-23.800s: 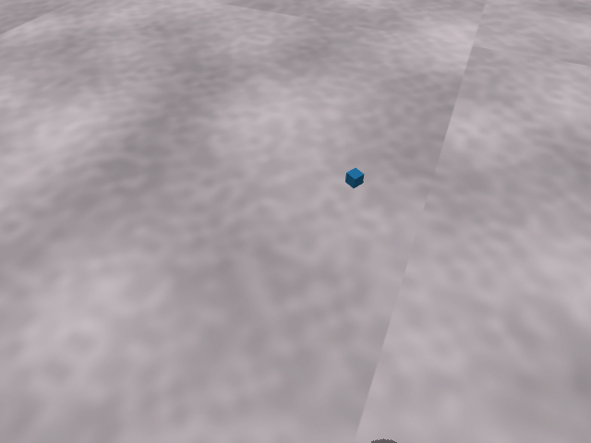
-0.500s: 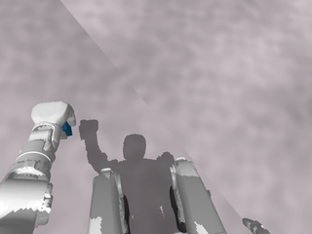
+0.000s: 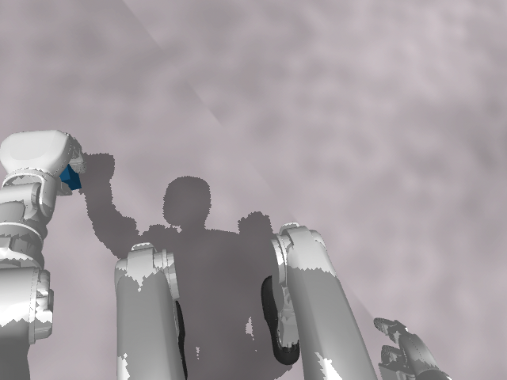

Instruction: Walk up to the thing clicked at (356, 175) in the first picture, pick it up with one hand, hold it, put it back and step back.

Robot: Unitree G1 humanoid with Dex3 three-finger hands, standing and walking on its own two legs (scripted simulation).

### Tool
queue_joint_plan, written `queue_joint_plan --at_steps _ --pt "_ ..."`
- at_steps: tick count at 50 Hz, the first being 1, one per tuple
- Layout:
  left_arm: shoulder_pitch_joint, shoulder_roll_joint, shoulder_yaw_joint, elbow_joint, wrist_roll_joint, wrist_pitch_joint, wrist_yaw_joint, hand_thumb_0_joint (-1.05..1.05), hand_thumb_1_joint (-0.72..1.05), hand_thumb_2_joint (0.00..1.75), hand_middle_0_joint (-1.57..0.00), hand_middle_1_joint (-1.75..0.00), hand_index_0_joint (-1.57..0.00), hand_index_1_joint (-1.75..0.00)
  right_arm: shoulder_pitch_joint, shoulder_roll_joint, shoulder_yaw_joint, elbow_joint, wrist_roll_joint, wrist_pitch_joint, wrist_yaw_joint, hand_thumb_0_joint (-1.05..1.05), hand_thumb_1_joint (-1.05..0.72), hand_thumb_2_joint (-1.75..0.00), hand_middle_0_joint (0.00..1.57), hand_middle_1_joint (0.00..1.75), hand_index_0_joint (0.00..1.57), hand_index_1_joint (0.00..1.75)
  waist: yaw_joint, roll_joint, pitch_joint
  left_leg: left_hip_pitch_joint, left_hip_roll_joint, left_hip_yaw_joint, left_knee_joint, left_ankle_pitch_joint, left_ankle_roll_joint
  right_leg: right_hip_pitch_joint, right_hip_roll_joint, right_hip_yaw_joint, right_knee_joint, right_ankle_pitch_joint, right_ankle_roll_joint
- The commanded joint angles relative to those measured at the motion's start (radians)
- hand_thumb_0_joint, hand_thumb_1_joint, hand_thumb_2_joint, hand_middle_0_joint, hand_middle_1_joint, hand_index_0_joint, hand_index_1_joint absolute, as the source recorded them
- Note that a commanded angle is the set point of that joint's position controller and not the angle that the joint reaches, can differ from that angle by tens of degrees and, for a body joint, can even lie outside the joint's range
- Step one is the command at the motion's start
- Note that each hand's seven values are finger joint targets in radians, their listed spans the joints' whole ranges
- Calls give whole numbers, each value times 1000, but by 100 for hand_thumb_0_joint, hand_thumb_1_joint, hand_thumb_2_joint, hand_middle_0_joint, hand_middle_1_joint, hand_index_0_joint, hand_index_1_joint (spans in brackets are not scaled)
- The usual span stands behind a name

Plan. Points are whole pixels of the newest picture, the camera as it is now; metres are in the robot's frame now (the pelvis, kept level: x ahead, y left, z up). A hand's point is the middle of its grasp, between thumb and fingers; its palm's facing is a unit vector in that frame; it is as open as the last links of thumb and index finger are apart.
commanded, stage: crouch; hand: left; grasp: from above
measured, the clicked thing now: (53, 171) +0.46 +0.30 -0.20
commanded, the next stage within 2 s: lower in 0.60 s
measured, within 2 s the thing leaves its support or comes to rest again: rests again in 1.74 s
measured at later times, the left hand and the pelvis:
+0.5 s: hand (66, 180) +0.45 +0.28 -0.22, palm faces -0.46 -0.03 -0.89, open 5.7 cm; pelvis -0.01 +0.00 -0.06, yaw -1 degrees
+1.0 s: hand (74, 186) +0.45 +0.29 -0.27, palm faces -0.50 -0.05 -0.87, open 5.7 cm; pelvis +0.00 +0.00 -0.09, yaw -3 degrees
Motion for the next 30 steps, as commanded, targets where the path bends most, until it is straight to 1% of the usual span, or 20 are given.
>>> queue_joint_plan --at_steps 1,2,3,4,5,7,8,9,10,11,12,13,14,15,17,20,21,26,28,30 --pt "-320 249 37 -105 2 -9 40 0 95 34 -112 -51 -123 -40 227 -220 -63 -5 1 -3 -2 0 -90 -90 20 30 20 30 -26 212 -668 501 -17 82 -189 223 36 300 32 -73 -192 241 -79" --pt "-345 265 43 -113 0 -11 40 0 94 34 -111 -51 -122 -40 222 -223 -64 -6 2 -2 -2 0 -90 -90 20 30 20 30 -27 215 -679 495 -17 81 -182 216 37 291 33 -74 -183 235 -80" --pt "-322 258 37 -72 3 -11 35 0 94 34 -112 -51 -123 -40 225 -220 -61 -7 1 -1 1 0 -90 -90 20 30 20 30 -31 210 -658 483 -17 81 -179 215 36 290 34 -75 -175 234 -81" --pt "-328 276 50 -90 1 -14 36 0 94 33 -111 -50 -122 -39 219 -228 -61 -6 2 -1 2 0 -90 -90 20 30 20 30 -19 224 -660 489 -17 76 -179 212 33 266 30 -78 -162 227 -82" --pt "-333 266 37 -82 2 -14 33 0 92 34 -111 -50 -121 -39 219 -225 -62 -8 2 0 4 0 -90 -90 20 30 20 30 -21 239 -655 487 -17 77 -172 210 32 257 32 -78 -155 227 -84" --pt "-347 292 46 -89 12 -17 32 0 94 33 -111 -52 -122 -41 218 -229 -57 -7 1 4 6 0 -90 -90 20 30 20 30 -17 257 -672 489 -18 76 -161 214 29 245 36 -83 -134 224 -87" --pt "-319 268 42 -43 14 -16 31 0 95 34 -112 -52 -123 -41 225 -233 -54 -5 -2 4 9 0 -90 -90 20 30 20 30 -29 246 -639 478 -17 70 -156 215 28 226 30 -87 -122 226 -85" --pt "-370 283 42 -98 7 -23 32 0 96 31 -112 -51 -124 -39 217 -230 -53 -8 -1 4 12 0 -90 -90 20 30 20 30 -26 264 -666 481 -18 72 -152 212 28 228 35 -89 -115 224 -88" --pt "-371 300 52 -87 13 -23 34 0 93 35 -112 -52 -122 -41 219 -239 -54 -6 0 7 11 0 -90 -90 20 30 20 30 -22 273 -675 496 -17 67 -149 211 26 209 33 -91 -106 220 -89" --pt "-385 292 42 -64 10 -24 33 0 94 32 -112 -51 -123 -40 217 -236 -53 -5 1 6 10 0 -90 -90 20 30 20 30 -33 267 -651 479 -17 68 -141 194 27 189 35 -92 -102 207 -90" --pt "-384 297 47 -67 8 -28 34 0 94 35 -113 -51 -123 -41 219 -238 -48 -6 -2 4 13 0 -90 -90 20 30 20 30 -39 270 -634 464 -17 65 -134 183 27 184 30 -93 -95 200 -87" --pt "-425 299 46 -89 6 -33 38 0 94 33 -113 -50 -123 -39 216 -238 -45 1 -4 5 10 0 -90 -90 20 30 20 30 -42 279 -648 452 -18 70 -123 179 30 186 34 -92 -93 205 -88" --pt "-398 298 42 -37 14 -35 39 0 94 35 -114 -50 -124 -40 221 -240 -40 2 -6 3 12 0 -90 -90 20 30 20 30 -53 254 -630 432 -20 68 -115 170 31 181 36 -96 -86 195 -87" --pt "-416 316 49 -58 12 -38 44 0 95 32 -113 -50 -124 -39 216 -240 -37 6 -5 3 11 0 -90 -90 20 30 20 30 -40 265 -634 431 -20 73 -109 166 31 175 35 -93 -82 191 -87" --pt "-418 322 54 -36 19 -42 49 0 96 34 -113 -52 -124 -41 224 -245 -32 8 -10 0 13 0 -90 -90 20 30 20 30 -53 267 -629 419 -22 70 -96 152 30 161 34 -99 -70 176 -86" --pt "-416 332 48 3 23 -46 53 0 95 32 -112 -51 -123 -40 213 -248 -21 9 -13 -3 14 0 -90 -90 20 30 20 30 -56 263 -601 402 -21 64 -88 117 30 131 35 -107 -56 145 -88" --pt "-442 336 46 -8 25 -50 55 0 93 32 -111 -51 -122 -40 214 -250 -16 9 -15 -3 13 0 -90 -90 20 30 20 30 -62 276 -608 391 -23 70 -78 118 31 131 38 -107 -52 150 -88" --pt "-435 371 54 20 29 -58 63 0 95 31 -113 -51 -124 -40 208 -250 3 11 -23 -6 15 0 -90 -90 20 30 20 30 -62 263 -610 330 -28 82 -43 110 37 153 44 -107 -41 140 -83" --pt "-428 378 58 22 28 -57 67 0 94 32 -114 -50 -124 -39 207 -252 9 12 -23 -7 14 0 -91 -90 20 30 20 30 -51 266 -615 337 -27 79 -36 122 36 145 44 -110 -28 152 -85" --pt "-434 367 54 35 32 -55 66 0 96 32 -114 -51 -124 -40 206 -259 8 10 -25 -9 15 0 -90 -90 20 30 20 30 -68 271 -591 339 -24 68 -38 103 34 111 41 -120 -17 140 -85"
